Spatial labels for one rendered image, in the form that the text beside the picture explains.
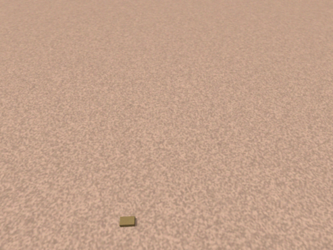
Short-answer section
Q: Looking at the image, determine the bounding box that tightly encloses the small box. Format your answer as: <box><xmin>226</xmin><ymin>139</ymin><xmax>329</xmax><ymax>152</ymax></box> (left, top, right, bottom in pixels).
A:
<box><xmin>120</xmin><ymin>216</ymin><xmax>135</xmax><ymax>227</ymax></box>

